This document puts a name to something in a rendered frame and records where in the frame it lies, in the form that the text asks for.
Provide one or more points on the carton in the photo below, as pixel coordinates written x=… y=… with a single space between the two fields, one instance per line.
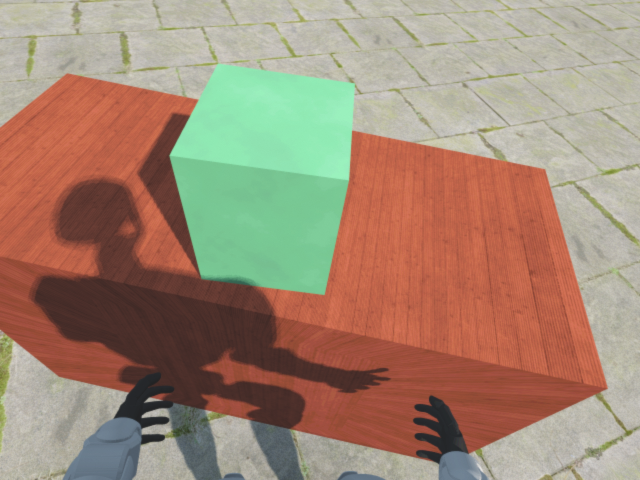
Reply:
x=262 y=169

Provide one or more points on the right robot forearm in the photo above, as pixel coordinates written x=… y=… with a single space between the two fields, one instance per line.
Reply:
x=457 y=465

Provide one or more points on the right robot hand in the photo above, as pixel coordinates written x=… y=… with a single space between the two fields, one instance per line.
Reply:
x=447 y=428

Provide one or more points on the left robot hand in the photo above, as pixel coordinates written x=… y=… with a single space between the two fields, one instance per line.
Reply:
x=134 y=406

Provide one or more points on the left robot forearm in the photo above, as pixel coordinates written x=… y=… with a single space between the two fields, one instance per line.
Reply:
x=111 y=453

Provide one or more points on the pedestal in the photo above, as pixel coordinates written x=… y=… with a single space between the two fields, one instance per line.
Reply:
x=450 y=277

